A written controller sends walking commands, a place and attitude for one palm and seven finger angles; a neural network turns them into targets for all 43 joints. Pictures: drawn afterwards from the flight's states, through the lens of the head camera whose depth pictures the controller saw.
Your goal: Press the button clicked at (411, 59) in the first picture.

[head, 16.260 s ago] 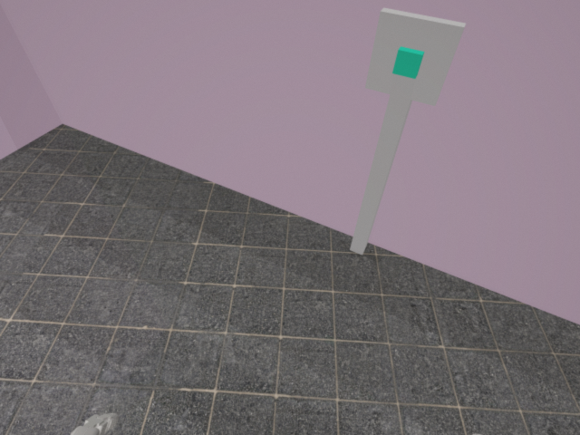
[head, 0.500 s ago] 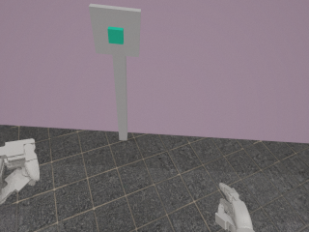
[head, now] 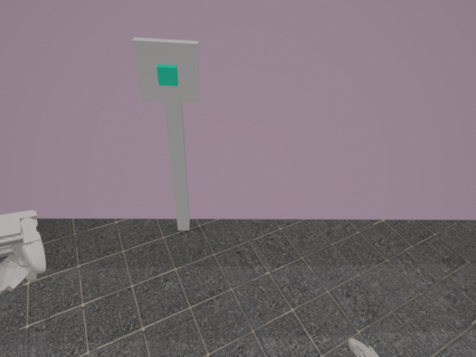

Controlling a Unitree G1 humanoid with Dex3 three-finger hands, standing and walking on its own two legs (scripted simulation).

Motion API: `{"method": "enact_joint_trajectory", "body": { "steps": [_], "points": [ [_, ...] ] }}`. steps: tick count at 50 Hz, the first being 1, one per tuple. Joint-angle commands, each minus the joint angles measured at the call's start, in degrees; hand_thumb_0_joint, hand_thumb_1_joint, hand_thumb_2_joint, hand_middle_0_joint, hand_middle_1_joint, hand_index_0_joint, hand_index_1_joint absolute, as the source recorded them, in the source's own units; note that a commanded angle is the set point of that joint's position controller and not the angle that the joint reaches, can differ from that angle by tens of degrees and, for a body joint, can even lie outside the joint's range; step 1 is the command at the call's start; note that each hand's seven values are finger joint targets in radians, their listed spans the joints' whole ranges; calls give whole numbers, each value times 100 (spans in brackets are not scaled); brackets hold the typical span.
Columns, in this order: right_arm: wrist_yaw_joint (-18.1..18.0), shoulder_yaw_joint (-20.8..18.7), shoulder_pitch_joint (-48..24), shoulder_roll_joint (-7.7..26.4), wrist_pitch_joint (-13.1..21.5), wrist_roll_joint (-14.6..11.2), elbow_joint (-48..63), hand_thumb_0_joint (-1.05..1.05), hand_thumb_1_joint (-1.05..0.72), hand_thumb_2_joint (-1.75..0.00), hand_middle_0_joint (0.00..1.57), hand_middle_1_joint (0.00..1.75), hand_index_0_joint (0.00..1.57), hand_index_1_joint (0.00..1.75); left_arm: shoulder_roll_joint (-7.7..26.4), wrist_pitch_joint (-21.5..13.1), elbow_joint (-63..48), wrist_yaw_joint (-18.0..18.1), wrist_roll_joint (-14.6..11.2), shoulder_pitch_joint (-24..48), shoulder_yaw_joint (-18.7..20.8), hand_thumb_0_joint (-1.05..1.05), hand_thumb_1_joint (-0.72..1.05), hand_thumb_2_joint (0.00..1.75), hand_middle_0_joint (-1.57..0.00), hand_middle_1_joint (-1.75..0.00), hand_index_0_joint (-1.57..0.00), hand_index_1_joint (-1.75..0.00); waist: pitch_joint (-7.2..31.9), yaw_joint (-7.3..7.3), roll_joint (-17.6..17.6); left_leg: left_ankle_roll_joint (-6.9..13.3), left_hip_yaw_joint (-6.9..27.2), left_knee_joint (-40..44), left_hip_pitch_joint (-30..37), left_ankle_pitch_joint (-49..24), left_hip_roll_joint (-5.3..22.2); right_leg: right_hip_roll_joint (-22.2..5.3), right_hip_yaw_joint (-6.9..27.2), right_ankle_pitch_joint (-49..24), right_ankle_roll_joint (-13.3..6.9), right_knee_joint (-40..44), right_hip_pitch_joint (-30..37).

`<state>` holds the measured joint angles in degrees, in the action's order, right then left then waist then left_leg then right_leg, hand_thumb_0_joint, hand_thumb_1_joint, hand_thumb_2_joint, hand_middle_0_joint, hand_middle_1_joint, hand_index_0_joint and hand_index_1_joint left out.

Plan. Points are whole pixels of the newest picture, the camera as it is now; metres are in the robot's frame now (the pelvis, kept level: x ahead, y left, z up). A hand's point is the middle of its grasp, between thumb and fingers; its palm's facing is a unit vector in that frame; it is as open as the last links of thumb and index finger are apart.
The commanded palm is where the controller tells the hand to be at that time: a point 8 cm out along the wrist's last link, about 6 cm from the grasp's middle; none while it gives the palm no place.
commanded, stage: stop stepping back and stand still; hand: left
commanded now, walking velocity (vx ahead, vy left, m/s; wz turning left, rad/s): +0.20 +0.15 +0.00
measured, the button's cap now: (167, 74) +0.93 +0.22 +0.10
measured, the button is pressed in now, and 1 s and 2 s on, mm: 0 0 0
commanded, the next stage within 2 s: let the arm hang, fingers relaxed in 0.20 s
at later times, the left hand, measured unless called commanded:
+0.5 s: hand out of the picture +0.13 +0.22 -0.08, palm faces +0.12 -0.94 -0.32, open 3.0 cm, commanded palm none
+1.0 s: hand out of the picture -0.08 +0.22 -0.17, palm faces +0.15 -0.95 -0.26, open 6.6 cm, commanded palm none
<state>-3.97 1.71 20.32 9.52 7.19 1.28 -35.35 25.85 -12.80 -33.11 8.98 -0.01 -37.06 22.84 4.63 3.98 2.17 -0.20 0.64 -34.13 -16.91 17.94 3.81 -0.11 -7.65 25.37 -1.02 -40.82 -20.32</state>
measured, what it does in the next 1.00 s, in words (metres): steps on the spot: left foot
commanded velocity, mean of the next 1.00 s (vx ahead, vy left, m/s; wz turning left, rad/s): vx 0.01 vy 0.02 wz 0.00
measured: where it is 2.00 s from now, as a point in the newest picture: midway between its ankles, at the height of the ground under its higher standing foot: outside the picture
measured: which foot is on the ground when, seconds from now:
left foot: down 0.00-0.00, up 0.02-0.26, down 0.28-1.00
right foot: down 0.00-1.00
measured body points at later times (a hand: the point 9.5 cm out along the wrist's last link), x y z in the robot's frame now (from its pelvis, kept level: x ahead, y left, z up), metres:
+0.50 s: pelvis -0.04 +0.00 -0.02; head -0.06 -0.01 +0.43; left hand +0.12 +0.27 -0.06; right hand +0.12 -0.23 -0.13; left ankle +0.00 +0.14 -0.73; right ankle +0.04 -0.11 -0.73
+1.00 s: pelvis -0.04 +0.01 +0.00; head -0.04 +0.01 +0.45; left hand -0.08 +0.27 -0.15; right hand -0.03 -0.23 -0.15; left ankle +0.01 +0.14 -0.73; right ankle +0.04 -0.11 -0.73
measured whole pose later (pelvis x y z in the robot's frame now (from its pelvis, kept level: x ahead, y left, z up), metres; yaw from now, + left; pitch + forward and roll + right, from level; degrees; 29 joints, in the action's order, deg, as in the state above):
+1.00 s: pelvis -0.04 +0.01 +0.00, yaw +7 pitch -2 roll -1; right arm -1.2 -1.7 20.2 11.6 -1.6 2.1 -60.1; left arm 12.5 2.5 61.6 0.5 1.1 -18.1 2.2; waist -1.8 0.1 -1.8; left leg 0.3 2.1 -30.9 -18.0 11.3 0.0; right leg 0.2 0.2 13.9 -0.4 -30.2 -17.8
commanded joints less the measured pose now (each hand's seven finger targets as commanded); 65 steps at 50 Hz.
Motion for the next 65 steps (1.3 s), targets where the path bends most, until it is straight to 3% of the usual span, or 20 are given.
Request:
{"method": "enact_joint_trajectory", "body": {
  "steps": [1,3,6,11,12,14,15,19,21,22,24,25,28,32,36,43,51,55,60,65],
  "points": [
    [-82,-559,-1391,1023,135,-114,916,0,-90,-90,20,30,20,30,794,-180,-833,6,-79,550,650,0,90,90,-130,-150,-130,-150,-509,-477,1684,163,66,-3560,-2806,1095,-456,-2356,4205,2173,-952,3457,738],
    [10,-479,-1295,967,185,17,732,0,-90,-90,20,30,20,30,1266,-378,-1281,-61,-89,1360,965,0,90,90,-130,-150,-130,-150,-111,-152,1101,21,222,-3774,-2115,465,15,-2415,3902,2226,-1119,3466,96],
    [-105,-393,-1118,787,171,23,620,0,-90,-90,20,30,20,30,537,-313,-747,-83,-59,828,459,0,90,90,-130,-150,-130,-150,-324,-198,592,137,-297,-2406,-605,155,4,-1656,2094,2369,-692,3280,-1255],
    [-298,-310,-1103,806,351,56,607,0,-90,-90,20,30,20,30,413,-245,-1026,102,-1,958,245,0,90,90,-130,-150,-130,-150,-102,-283,242,278,-708,476,554,211,-294,-1230,1194,1088,-404,2411,-363],
    [-323,-320,-1089,849,384,58,668,0,-90,-90,20,30,20,30,388,-243,-1039,121,-2,886,224,0,90,90,-130,-150,-130,-150,-169,-277,-232,320,-502,954,689,302,-212,-1088,1093,869,-298,1977,-331],
    [-277,-351,-1079,1020,395,26,815,0,-90,-90,20,30,20,30,345,-343,-1230,150,17,1029,242,0,90,90,-130,-150,-130,-150,-447,-319,-1910,835,1542,2181,297,1492,1076,-210,491,104,104,121,-532],
    [420,-796,-736,2079,244,157,-522,0,-90,-90,20,30,20,30,-913,840,3364,-711,387,1491,-1650,0,90,90,-130,-150,-130,-150,-1315,154,-2042,1087,1966,1378,-321,-1325,1307,-296,355,-314,277,-1078,-1716],
    [329,-543,-737,1292,-242,135,-151,0,-90,-90,20,30,20,30,-982,1312,3959,-847,213,1619,-1730,0,90,90,-115,-134,-115,-134,179,-246,-331,1010,1435,666,-1,-3581,1078,-118,868,536,231,-872,-559],
    [313,-452,-958,1294,-375,55,-180,0,-90,-90,20,30,20,30,-791,1326,4737,-839,244,1436,-1766,0,90,90,-108,-126,-108,-126,264,-631,570,434,600,182,-505,-2036,374,-81,777,-793,161,644,803],
    [328,-402,-958,1018,-442,-22,-185,0,-90,-90,20,30,20,30,-439,1327,5088,-817,262,1577,-1748,0,90,90,-104,-122,-104,-122,176,-599,1208,140,226,-252,-940,-494,-276,-717,1786,-822,-101,1466,838],
    [378,-419,-701,887,-706,18,-386,0,-90,-90,20,30,20,30,14,1374,5700,-883,219,1987,-1767,0,90,90,-97,-114,-97,-114,-660,-358,738,40,-61,-909,-561,995,-491,-1608,2910,906,-659,2753,-486],
    [440,-418,-467,856,-782,31,-479,0,-90,-90,20,30,20,30,117,1434,5913,-897,221,2294,-1806,0,90,90,-93,-110,-93,-110,-792,-115,9,36,-208,-921,69,880,-496,-1573,2763,2111,-672,2906,-1408],
    [411,-380,-1,748,-872,56,-996,0,-90,-90,20,30,20,30,-349,1432,6729,-824,162,2574,-1955,0,90,90,-82,-98,-82,-98,-990,-18,748,192,79,-307,422,179,-370,-768,1852,1246,-315,2359,-1516],
    [354,-376,-383,986,-748,121,-1169,0,-90,-90,20,30,20,30,-674,1400,7550,-807,92,1900,-1924,0,90,90,-68,-82,-68,-82,-675,-441,-1934,457,1354,1802,-1000,1451,413,-4,953,-148,-22,1083,346],
    [286,-457,-361,1063,-751,49,-1496,0,-90,-90,20,30,20,30,-637,1344,8305,-846,109,1568,-1913,0,90,90,-53,-66,-53,-66,-400,-629,-619,415,976,1722,-939,1371,197,19,1003,-560,-83,1279,988],
    [300,-459,515,660,-851,10,-2188,0,-90,-90,20,30,20,30,-350,1305,8780,-785,102,2207,-1885,0,90,90,-27,-38,-27,-38,-763,-161,372,211,202,314,628,210,-306,-759,1694,1165,-404,2725,-783],
    [238,-556,-79,1118,-769,91,-2252,0,-90,-90,20,30,20,30,-564,1415,9175,-806,135,1979,-1837,0,90,90,-20,-30,-20,-30,-1122,-508,-885,409,1316,2276,-1011,2176,350,27,899,64,-61,1318,404],
    [205,-598,-532,1187,-731,45,-2220,0,-90,-90,20,30,20,30,-709,1388,9324,-843,160,1756,-1844,0,90,90,-20,-30,-20,-30,-810,-707,-757,432,1062,2213,-1136,1735,276,16,929,-639,-24,1082,1153],
    [268,-568,-270,942,-710,16,-2329,0,-90,-90,20,30,20,30,-209,1201,9195,-827,125,2520,-1820,0,90,90,-20,-30,-20,-30,-847,-303,259,193,255,807,218,29,-333,-777,1910,352,-371,2665,70],
    [289,-551,-346,1065,-713,33,-2431,0,-90,-90,20,30,20,30,-236,1198,9198,-796,114,2942,-1846,0,90,90,-20,-30,-20,-30,-1056,-198,19,180,415,1027,563,-159,-124,-621,1649,273,-314,2609,-262]
  ]
}}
